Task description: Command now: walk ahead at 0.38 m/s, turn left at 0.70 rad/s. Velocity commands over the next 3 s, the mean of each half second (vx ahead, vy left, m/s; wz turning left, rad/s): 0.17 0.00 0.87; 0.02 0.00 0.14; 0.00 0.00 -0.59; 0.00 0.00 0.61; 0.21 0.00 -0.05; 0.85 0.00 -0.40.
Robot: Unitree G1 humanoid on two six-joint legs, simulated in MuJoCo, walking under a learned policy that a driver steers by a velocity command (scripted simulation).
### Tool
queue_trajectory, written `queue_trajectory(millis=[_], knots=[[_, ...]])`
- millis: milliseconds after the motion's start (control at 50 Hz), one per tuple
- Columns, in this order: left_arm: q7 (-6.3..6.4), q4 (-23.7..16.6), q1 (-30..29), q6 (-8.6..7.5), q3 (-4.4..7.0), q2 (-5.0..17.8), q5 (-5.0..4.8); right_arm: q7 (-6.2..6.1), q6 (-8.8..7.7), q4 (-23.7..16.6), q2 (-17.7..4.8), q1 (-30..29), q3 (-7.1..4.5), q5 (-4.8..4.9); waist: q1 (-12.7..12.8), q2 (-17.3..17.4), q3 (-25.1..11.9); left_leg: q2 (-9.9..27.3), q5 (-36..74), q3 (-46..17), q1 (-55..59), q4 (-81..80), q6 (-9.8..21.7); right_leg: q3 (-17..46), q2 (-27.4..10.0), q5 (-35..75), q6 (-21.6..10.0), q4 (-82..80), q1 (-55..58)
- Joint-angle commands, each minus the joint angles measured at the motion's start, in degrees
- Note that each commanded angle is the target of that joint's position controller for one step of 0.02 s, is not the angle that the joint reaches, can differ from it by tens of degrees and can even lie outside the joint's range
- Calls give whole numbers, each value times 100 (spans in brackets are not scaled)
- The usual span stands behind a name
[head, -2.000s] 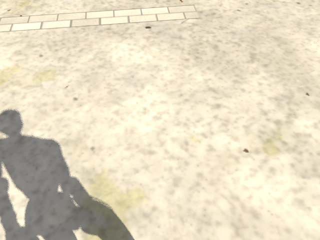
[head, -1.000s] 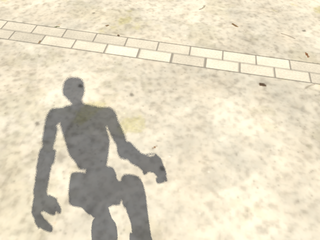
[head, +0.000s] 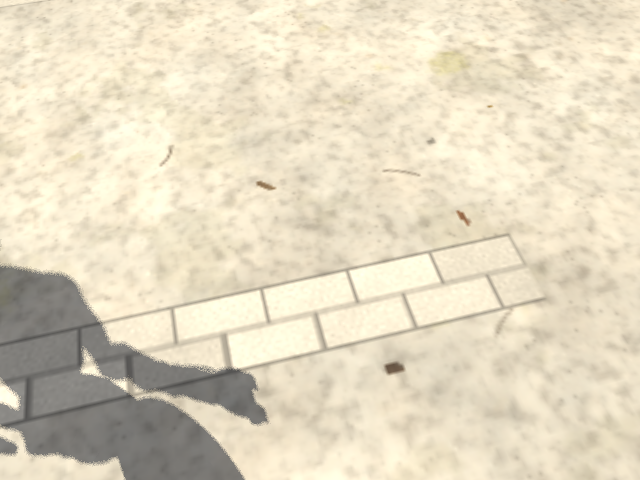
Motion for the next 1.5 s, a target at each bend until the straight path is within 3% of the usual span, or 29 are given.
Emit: queue_trajectory(millis=[20,80,120,140,160,180,220,240,400,600,640,660,680,700,740,800,860,1000,1020,1040,1080,1120,1240,1360,1420,1440,1460,1480,1500], knots=[[278,-699,-1115,-97,107,676,-33,165,-131,-249,105,388,20,-147,-365,-592,-363,-487,1689,679,1634,-1620,-106,-339,-808,4692,-193,-73,-1067],[321,-810,-1232,19,196,1059,-243,334,9,-317,-390,1087,-191,-136,-774,-960,-1034,-866,1334,777,2658,-1849,221,-166,-1179,6002,-39,1190,-525],[169,-958,-1685,59,167,924,-301,242,143,-147,-1044,2303,-483,-152,-1555,-447,-1392,-872,1671,417,4155,-2381,681,-32,-1034,4750,199,3486,-1049],[-1,-974,-1508,51,4,249,-116,148,161,-70,-1084,2046,-445,-114,-1145,1150,-702,-424,3701,-409,4343,-2738,876,48,-53,-1150,477,5427,-2101],[-123,-1071,-209,28,-110,-108,3,130,0,-633,-1314,1092,-343,-462,13,1979,-1240,613,5898,-3007,4942,-2361,2031,1115,634,-2387,683,7234,-3434],[-165,-1141,147,-21,-46,631,-5,199,-72,-1133,-1570,674,-434,-528,-157,1354,-2590,1356,3998,-4517,5366,-3352,2691,2139,587,-1906,611,7572,-3527],[-71,-1330,-916,61,92,1047,-5,200,-16,-1440,-1141,-30,-372,-132,-50,-510,-1462,866,746,-4080,4004,-3925,2103,2136,170,-1007,449,6550,-3724],[-5,-1370,-1064,162,83,964,40,152,5,-1484,-1015,-122,-316,-72,42,-633,-1246,727,670,-3898,3409,-3978,1945,2160,71,-846,475,6160,-3544],[106,-1357,-1602,393,70,439,-36,-336,475,-1681,-1100,-131,-427,-68,-118,69,-1483,-213,1683,-2803,3006,-3455,1059,2093,272,215,867,3372,-3012],[-56,-1197,-1606,140,272,718,2,-245,594,-1932,-856,-443,-334,-136,-296,869,-1247,-325,1010,-3540,3020,-2850,786,2056,187,765,520,974,-1720],[-77,-1185,-1494,159,314,842,68,-193,590,-1861,-582,-180,-218,-132,-335,61,-1294,-803,-1129,-3119,2354,-2016,456,2509,-608,1916,87,120,-545],[-39,-1377,-1667,250,351,1167,172,-173,565,-1774,-462,319,-165,-174,-609,-1254,-1209,-1632,-3099,-2155,1632,-729,91,3555,-1741,3407,-577,151,-148],[-34,-1280,-1291,271,414,1262,278,-140,477,-1932,-1012,96,-325,-171,-438,-1892,-1084,-1632,-3276,-1637,961,504,-217,4731,-2434,3137,-1412,-192,-528],[-20,-1342,-1334,268,354,1011,183,-159,442,-1772,-1312,-62,-398,-201,-340,-1243,-955,-1284,-2760,-1628,935,1113,-393,4575,-2221,2432,-1410,-113,-771],[1,-1367,-1429,331,143,586,31,-199,546,-1515,-868,-143,-253,-275,-292,-570,-855,-1168,-2214,-1481,1172,1407,-591,3722,-1444,1524,-872,-35,-1002],[-27,-1366,-1485,507,178,829,-81,-137,498,-1586,-352,-344,-61,-311,-277,-915,-470,-839,-1969,-434,1531,-138,-708,3210,-617,1024,-563,-234,-1310],[10,-1353,-881,646,375,1228,-55,-190,396,-1592,-385,-672,-95,-175,67,-1298,-709,-954,-2183,-492,1694,-1237,-648,3738,-729,1091,-716,-116,-620],[142,-1470,-934,741,460,1030,-310,-141,178,-967,-629,161,-273,-95,-305,-1234,-1205,-653,-439,-779,3712,-3893,-60,4150,-417,465,-266,150,-1219],[145,-1545,-922,743,398,769,-275,-156,203,-964,-946,237,-346,-228,-281,-387,-1211,297,-352,-1542,4403,-3906,378,3530,0,-423,45,997,-2289],[93,-1747,-983,660,408,729,-280,-107,217,-999,-1228,-61,-408,-485,-152,1419,-860,1481,889,-2769,4067,-4072,1149,2270,701,-1409,299,2234,-3401],[35,-1458,-591,645,627,1292,-171,-185,153,-1266,-596,-825,-235,-519,110,599,-702,1538,1912,-2008,3586,-3859,1172,2101,131,-1182,605,4148,-3410],[47,-1280,-299,792,564,1000,-138,-261,145,-1286,-413,-1024,-163,-305,139,486,-609,1042,2160,-1190,3672,-3651,881,1930,26,-582,777,4989,-3659],[-172,-1904,-1231,790,285,584,-180,-337,343,-1072,-792,-304,-256,-343,-476,605,-464,1072,2309,-404,4153,-3687,1127,1174,-544,19,1042,3958,-3950],[-263,-2069,-1180,820,277,633,-129,-125,285,-922,-1174,-364,-390,-107,-353,711,-621,1276,2552,-37,3672,-3341,1026,713,-308,-259,627,2341,-2492],[-176,-1868,-574,785,341,748,-70,-36,159,-650,-842,-205,-222,43,81,255,-971,855,2127,199,3002,-2242,504,957,-53,1545,104,123,-453],[-66,-1867,-151,753,361,1101,57,-2,80,-746,-360,-135,5,-243,135,-726,-1758,479,97,427,1864,-1283,-2,2253,-1254,4064,-207,374,1339],[-4,-1917,-420,670,184,952,242,74,57,-717,58,120,194,-405,-118,-1712,-2230,138,-3354,46,1206,-430,-429,3291,-2704,5970,-1338,692,1479],[-26,-1913,-450,620,64,508,211,95,132,-463,-484,141,23,-252,104,-934,-2190,80,-3708,-536,1200,174,-653,2738,-2605,6486,-1565,889,1196],[-78,-1646,-427,593,203,854,202,51,185,-632,-716,-39,-57,-41,141,-1287,-2032,66,-3375,-466,1053,390,-637,2541,-2471,4528,-1604,499,642]])
Next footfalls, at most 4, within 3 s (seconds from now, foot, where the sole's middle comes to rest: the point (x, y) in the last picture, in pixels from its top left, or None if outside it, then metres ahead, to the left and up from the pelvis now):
0.12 left None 0.30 0.07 -0.78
0.64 right None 0.43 -0.07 -0.78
1.00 left None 0.24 0.07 -0.78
1.44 right None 0.38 -0.18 -0.78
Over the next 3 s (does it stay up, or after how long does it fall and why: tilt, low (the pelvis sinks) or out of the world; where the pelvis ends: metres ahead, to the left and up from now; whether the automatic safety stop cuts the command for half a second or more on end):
stays up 0.77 -0.02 -0.01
